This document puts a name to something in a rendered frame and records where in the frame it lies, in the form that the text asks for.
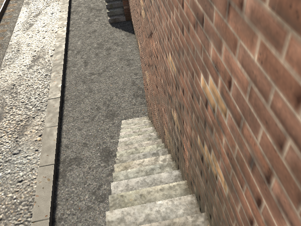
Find stairs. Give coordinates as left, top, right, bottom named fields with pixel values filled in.
left=105, top=0, right=126, bottom=24
left=105, top=116, right=211, bottom=226

